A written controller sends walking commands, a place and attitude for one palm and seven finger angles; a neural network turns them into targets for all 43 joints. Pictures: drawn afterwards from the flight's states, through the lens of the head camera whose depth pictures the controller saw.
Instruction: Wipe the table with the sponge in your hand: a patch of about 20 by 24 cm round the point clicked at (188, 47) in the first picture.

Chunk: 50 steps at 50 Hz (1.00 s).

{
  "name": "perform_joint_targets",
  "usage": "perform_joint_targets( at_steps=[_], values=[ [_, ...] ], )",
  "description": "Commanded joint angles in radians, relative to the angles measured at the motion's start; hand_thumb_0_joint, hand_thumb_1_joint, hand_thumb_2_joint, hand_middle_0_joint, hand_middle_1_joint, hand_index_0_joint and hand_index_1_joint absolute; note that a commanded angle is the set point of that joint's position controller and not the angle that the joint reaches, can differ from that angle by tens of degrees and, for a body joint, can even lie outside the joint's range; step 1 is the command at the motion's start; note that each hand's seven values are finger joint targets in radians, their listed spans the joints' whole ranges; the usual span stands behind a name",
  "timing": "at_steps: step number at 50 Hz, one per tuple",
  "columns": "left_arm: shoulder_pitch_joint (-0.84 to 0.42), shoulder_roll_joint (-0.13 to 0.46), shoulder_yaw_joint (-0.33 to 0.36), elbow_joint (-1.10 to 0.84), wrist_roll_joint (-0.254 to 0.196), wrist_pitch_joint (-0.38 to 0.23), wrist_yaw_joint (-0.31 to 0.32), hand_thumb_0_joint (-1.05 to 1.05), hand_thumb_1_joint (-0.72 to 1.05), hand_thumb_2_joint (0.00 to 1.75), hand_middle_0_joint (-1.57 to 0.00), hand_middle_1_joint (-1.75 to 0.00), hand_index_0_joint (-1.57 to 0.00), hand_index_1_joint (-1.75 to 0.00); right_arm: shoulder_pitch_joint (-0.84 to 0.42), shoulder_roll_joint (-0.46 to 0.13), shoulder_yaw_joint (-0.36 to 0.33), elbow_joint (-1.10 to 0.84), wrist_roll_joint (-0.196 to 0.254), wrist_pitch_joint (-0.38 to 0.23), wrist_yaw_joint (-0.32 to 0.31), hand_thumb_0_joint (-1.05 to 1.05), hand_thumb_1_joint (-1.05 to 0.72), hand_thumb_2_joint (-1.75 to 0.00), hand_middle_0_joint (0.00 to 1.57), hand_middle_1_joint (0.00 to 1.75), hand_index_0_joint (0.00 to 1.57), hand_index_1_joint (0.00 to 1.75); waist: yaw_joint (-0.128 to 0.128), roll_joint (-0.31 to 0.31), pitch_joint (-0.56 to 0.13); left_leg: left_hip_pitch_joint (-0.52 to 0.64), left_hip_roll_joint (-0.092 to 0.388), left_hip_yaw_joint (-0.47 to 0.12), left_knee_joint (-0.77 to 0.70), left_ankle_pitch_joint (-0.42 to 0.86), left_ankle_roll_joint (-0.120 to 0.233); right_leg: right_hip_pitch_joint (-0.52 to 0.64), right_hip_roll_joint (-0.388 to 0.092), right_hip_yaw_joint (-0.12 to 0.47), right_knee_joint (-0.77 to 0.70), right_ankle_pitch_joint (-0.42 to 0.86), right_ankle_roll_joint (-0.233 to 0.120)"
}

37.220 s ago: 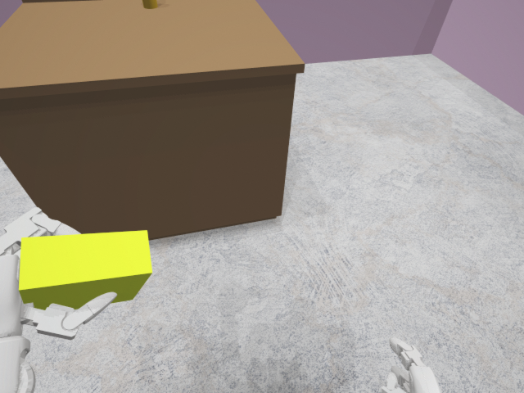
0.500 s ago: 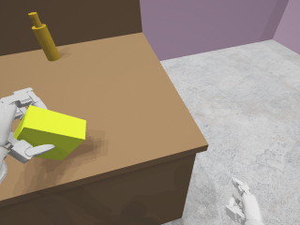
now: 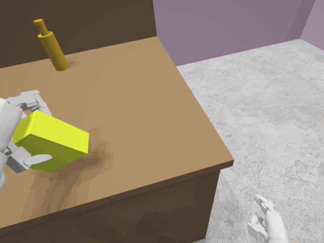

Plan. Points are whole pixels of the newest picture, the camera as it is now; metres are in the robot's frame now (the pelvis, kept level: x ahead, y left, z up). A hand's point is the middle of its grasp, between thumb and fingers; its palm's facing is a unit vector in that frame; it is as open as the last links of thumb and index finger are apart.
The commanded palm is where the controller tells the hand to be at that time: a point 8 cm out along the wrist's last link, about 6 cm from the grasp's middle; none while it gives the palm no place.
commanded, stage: turn the palm down, sponge in hand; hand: left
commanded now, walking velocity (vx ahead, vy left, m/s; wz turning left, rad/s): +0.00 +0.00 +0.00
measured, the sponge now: (52, 148) +0.24 +0.27 +0.17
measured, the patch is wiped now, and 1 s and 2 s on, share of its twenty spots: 0.05 0.05 0.05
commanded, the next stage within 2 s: move the sponge above the wiping area in 1.08 s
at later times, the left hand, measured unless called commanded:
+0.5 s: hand (1, 122) +0.23 +0.32 +0.26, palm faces +0.29 -0.10 -0.95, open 9.7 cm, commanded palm +0.17 +0.31 +0.32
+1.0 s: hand (14, 127) +0.22 +0.28 +0.25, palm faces +0.28 -0.04 -0.96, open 9.7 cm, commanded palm +0.16 +0.28 +0.32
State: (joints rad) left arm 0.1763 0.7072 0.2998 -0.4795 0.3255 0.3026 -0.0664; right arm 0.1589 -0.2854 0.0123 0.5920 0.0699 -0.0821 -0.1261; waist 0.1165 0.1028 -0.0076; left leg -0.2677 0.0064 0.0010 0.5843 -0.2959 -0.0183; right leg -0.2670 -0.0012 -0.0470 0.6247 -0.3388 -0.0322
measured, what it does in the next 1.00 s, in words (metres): stands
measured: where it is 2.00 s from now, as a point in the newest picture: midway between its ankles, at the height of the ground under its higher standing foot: outside the picture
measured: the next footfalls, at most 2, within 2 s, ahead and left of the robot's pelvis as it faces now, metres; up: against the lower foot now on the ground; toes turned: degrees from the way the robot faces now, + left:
none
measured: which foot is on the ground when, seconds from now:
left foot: down 0.00-1.00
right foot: down 0.00-1.00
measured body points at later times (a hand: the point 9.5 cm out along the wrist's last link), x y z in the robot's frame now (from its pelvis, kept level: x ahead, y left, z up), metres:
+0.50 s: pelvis -0.02 +0.03 +0.01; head -0.03 -0.02 +0.46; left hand +0.21 +0.32 +0.31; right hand +0.26 -0.14 -0.05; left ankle +0.01 +0.13 -0.73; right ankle +0.00 -0.09 -0.73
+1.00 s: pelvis -0.03 +0.00 +0.01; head -0.05 -0.06 +0.45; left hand +0.20 +0.28 +0.30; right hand +0.24 -0.18 -0.06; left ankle +0.01 +0.13 -0.73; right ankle +0.00 -0.09 -0.73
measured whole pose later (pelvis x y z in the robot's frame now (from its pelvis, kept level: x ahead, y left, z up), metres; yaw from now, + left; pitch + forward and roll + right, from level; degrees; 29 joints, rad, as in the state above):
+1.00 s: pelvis -0.03 +0.00 +0.01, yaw -1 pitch -4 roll +1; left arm -0.08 0.71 0.08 -0.41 0.72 0.50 -0.19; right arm -0.01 -0.28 0.07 0.65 0.07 -0.01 -0.10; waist 0.15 0.14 0.00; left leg -0.21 0.00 0.01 0.46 -0.19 -0.01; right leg -0.22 0.00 -0.04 0.53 -0.24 -0.03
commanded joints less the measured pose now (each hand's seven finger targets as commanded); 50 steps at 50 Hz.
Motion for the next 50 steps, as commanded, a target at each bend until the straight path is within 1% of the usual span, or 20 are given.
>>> perform_joint_targets(
  at_steps=[1, 4, 6, 9, 12, 14, 16, 19, 22, 24, 26, 30, 34, 35, 39, 42, 44, 47, 49, 50],
  values=[
    [-0.269, 0.305, 0.167, -0.158, 0.095, 0.045, 0.04, 0.0, 0.1, 1.3, -1.2, -1.6, -1.2, -1.6, -0.195, -0.082, -0.007, -0.181, -0.003, -0.047, 0.006, 0.0, -0.9, -0.9, 0.2, 0.3, 0.2, 0.3, 0.012, -0.03, -0.185, 0.079, 0.0, 0.003, -0.096, 0.277, 0.038, 0.083, -0.035, 0.036, -0.13, 0.276, 0.031],
    [-0.314, 0.294, 0.13, -0.134, 0.147, 0.117, 0.009, 0.0, 0.1, 1.3, -1.2, -1.6, -1.2, -1.6, -0.3, -0.068, 0.016, -0.181, 0.015, -0.033, 0.016, 0.0, -0.9, -0.9, 0.2, 0.3, 0.2, 0.3, 0.026, 0.023, -0.151, 0.09, -0.006, -0.008, -0.131, 0.254, 0.031, 0.074, -0.018, 0.047, -0.147, 0.225, 0.015],
    [-0.339, 0.295, 0.09, -0.13, 0.176, 0.135, -0.017, 0.0, 0.1, 1.3, -1.2, -1.6, -1.2, -1.6, -0.263, -0.078, 0.016, -0.176, 0.002, -0.016, 0.014, 0.0, -0.9, -0.9, 0.2, 0.3, 0.2, 0.3, 0.016, -0.035, -0.172, 0.09, 0.003, -0.02, -0.151, 0.261, 0.034, 0.093, -0.025, 0.026, -0.155, 0.236, 0.022],
    [-0.401, 0.282, 0.052, -0.137, 0.228, 0.175, -0.052, 0.0, 0.1, 1.3, -1.2, -1.6, -1.2, -1.6, -0.364, -0.061, 0.036, -0.181, 0.018, -0.009, 0.019, 0.0, -0.9, -0.9, 0.2, 0.3, 0.2, 0.3, 0.028, 0.028, -0.163, 0.109, -0.002, -0.032, -0.18, 0.216, 0.03, 0.077, -0.005, 0.039, -0.165, 0.173, 0.006],
    [-0.426, 0.296, 0.025, -0.171, 0.274, 0.174, -0.077, 0.0, 0.1, 1.3, -1.2, -1.6, -1.2, -1.6, -0.33, -0.067, 0.033, -0.176, -0.002, 0.009, 0.016, 0.0, -0.9, -0.9, 0.2, 0.3, 0.2, 0.3, 0.025, -0.002, -0.212, 0.128, 0.003, -0.042, -0.191, 0.272, 0.034, 0.111, -0.014, 0.024, -0.168, 0.222, 0.007],
    [-0.454, 0.315, 0.051, -0.189, 0.299, 0.191, -0.082, 0.0, 0.1, 1.3, -1.2, -1.6, -1.2, -1.6, -0.402, -0.055, 0.043, -0.178, 0.01, 0.006, 0.023, 0.0, -0.9, -0.9, 0.2, 0.3, 0.2, 0.3, 0.04, 0.039, -0.23, 0.142, -0.003, -0.05, -0.193, 0.267, 0.032, 0.116, 0.005, 0.048, -0.164, 0.207, -0.009],
    [-0.464, 0.312, 0.029, -0.162, 0.314, 0.195, -0.09, 0.0, 0.1, 1.3, -1.2, -1.6, -1.2, -1.6, -0.358, -0.061, 0.039, -0.163, -0.001, 0.017, 0.02, 0.0, -0.9, -0.9, 0.2, 0.3, 0.2, 0.3, 0.028, -0.01, -0.215, 0.13, 0.003, -0.047, -0.198, 0.278, 0.032, 0.118, -0.011, 0.032, -0.178, 0.22, 0.0],
    [-0.524, 0.316, 0.022, -0.157, 0.354, 0.227, -0.096, 0.0, 0.1, 1.3, -1.2, -1.6, -1.2, -1.6, -0.434, -0.053, 0.049, -0.162, 0.011, 0.022, 0.025, 0.0, -0.9, -0.9, 0.2, 0.3, 0.2, 0.3, 0.044, 0.046, -0.222, 0.135, -0.005, -0.056, -0.21, 0.258, 0.028, 0.119, 0.009, 0.059, -0.174, 0.194, -0.017],
    [-0.565, 0.313, -0.019, -0.148, 0.388, 0.229, -0.109, 0.0, 0.1, 1.3, -1.2, -1.6, -1.2, -1.6, -0.393, -0.061, 0.043, -0.153, -0.003, 0.037, 0.025, 0.0, -0.9, -0.9, 0.2, 0.3, 0.2, 0.3, 0.04, 0.035, -0.234, 0.144, 0.0, -0.063, -0.225, 0.274, 0.029, 0.125, -0.008, 0.039, -0.182, 0.206, -0.012],
    [-0.572, 0.297, -0.019, -0.154, 0.396, 0.238, -0.113, 0.0, 0.1, 1.3, -1.2, -1.6, -1.2, -1.6, -0.459, -0.044, 0.053, -0.162, 0.012, 0.029, 0.03, 0.0, -0.9, -0.9, 0.2, 0.3, 0.2, 0.3, 0.048, 0.055, -0.225, 0.141, -0.005, -0.068, -0.226, 0.243, 0.029, 0.121, 0.011, 0.067, -0.178, 0.184, -0.026],
    [-0.535, 0.288, -0.032, -0.135, 0.404, 0.229, -0.119, 0.0, 0.1, 1.3, -1.2, -1.6, -1.2, -1.6, -0.406, -0.053, 0.045, -0.153, 0.003, 0.039, 0.029, 0.0, -0.9, -0.9, 0.2, 0.3, 0.2, 0.3, 0.04, -0.014, -0.234, 0.136, -0.004, -0.058, -0.221, 0.268, 0.031, 0.131, -0.008, 0.048, -0.188, 0.203, -0.014],
    [-0.511, 0.264, -0.052, -0.121, 0.418, 0.225, -0.123, 0.0, 0.1, 1.3, -1.2, -1.6, -1.2, -1.6, -0.429, -0.055, 0.048, -0.157, 0.0, 0.044, 0.033, 0.0, -0.9, -0.9, 0.2, 0.3, 0.2, 0.3, 0.043, -0.015, -0.201, 0.111, -0.002, -0.051, -0.222, 0.214, 0.033, 0.118, -0.01, 0.057, -0.196, 0.176, -0.019],
    [-0.52, 0.299, -0.013, -0.117, 0.448, 0.212, -0.104, 0.0, 0.1, 1.3, -1.2, -1.6, -1.2, -1.6, -0.462, -0.047, 0.052, -0.163, 0.008, 0.035, 0.033, 0.0, -0.9, -0.9, 0.2, 0.3, 0.2, 0.3, 0.054, -0.01, -0.203, 0.11, -0.011, -0.059, -0.22, 0.178, 0.033, 0.109, 0.002, 0.107, -0.202, 0.127, -0.026],
    [-0.534, 0.28, -0.042, -0.12, 0.441, 0.204, -0.101, 0.0, 0.1, 1.3, -1.2, -1.6, -1.2, -1.6, -0.44, -0.054, 0.047, -0.159, -0.001, 0.038, 0.031, 0.0, -0.9, -0.9, 0.2, 0.3, 0.2, 0.3, 0.047, -0.009, -0.213, 0.107, -0.009, -0.049, -0.216, 0.181, 0.035, 0.12, -0.015, 0.079, -0.202, 0.134, -0.02],
    [-0.541, 0.301, -0.009, -0.117, 0.441, 0.196, -0.086, 0.0, 0.1, 1.3, -1.2, -1.6, -1.2, -1.6, -0.469, -0.043, 0.045, -0.157, 0.008, 0.021, 0.029, 0.0, -0.9, -0.9, 0.2, 0.3, 0.2, 0.3, 0.054, -0.005, -0.216, 0.119, -0.022, -0.051, -0.196, 0.173, 0.033, 0.107, -0.005, 0.135, -0.214, 0.094, -0.027],
    [-0.546, 0.298, -0.022, -0.082, 0.441, 0.185, -0.081, 0.0, 0.1, 1.3, -1.2, -1.6, -1.2, -1.6, -0.423, -0.055, 0.036, -0.142, -0.004, 0.022, 0.025, 0.0, -0.9, -0.9, 0.2, 0.3, 0.2, 0.3, 0.047, -0.037, -0.2, 0.111, -0.019, -0.046, -0.19, 0.178, 0.033, 0.101, -0.027, 0.122, -0.219, 0.097, -0.017],
    [-0.554, 0.291, -0.014, -0.094, 0.434, 0.188, -0.077, 0.0, 0.1, 1.3, -1.2, -1.6, -1.2, -1.6, -0.472, -0.045, 0.04, -0.151, 0.007, 0.012, 0.027, 0.0, -0.9, -0.9, 0.2, 0.3, 0.2, 0.3, 0.053, 0.004, -0.188, 0.112, -0.024, -0.046, -0.183, 0.159, 0.03, 0.091, -0.015, 0.16, -0.228, 0.068, -0.031],
    [-0.531, 0.287, -0.023, -0.072, 0.432, 0.178, -0.077, 0.0, 0.1, 1.3, -1.2, -1.6, -1.2, -1.6, -0.419, -0.058, 0.03, -0.142, -0.002, 0.016, 0.028, 0.0, -0.9, -0.9, 0.2, 0.3, 0.2, 0.3, 0.045, -0.05, -0.2, 0.105, -0.019, -0.04, -0.176, 0.184, 0.033, 0.103, -0.035, 0.135, -0.219, 0.103, -0.015],
    [-0.541, 0.274, -0.023, -0.073, 0.426, 0.182, -0.078, 0.0, 0.1, 1.3, -1.2, -1.6, -1.2, -1.6, -0.469, -0.046, 0.037, -0.153, 0.01, 0.005, 0.029, 0.0, -0.9, -0.9, 0.2, 0.3, 0.2, 0.3, 0.05, -0.031, -0.175, 0.103, -0.027, -0.042, -0.174, 0.151, 0.032, 0.079, -0.02, 0.166, -0.234, 0.051, -0.025],
    [-0.536, 0.263, -0.043, -0.06, 0.422, 0.175, -0.077, 0.0, 0.1, 1.3, -1.2, -1.6, -1.2, -1.6, -0.426, -0.056, 0.029, -0.144, 0.0, 0.008, 0.025, 0.0, -0.9, -0.9, 0.2, 0.3, 0.2, 0.3, 0.041, -0.051, -0.176, 0.096, -0.017, -0.034, -0.17, 0.15, 0.035, 0.083, -0.034, 0.136, -0.228, 0.059, -0.015]
  ],
)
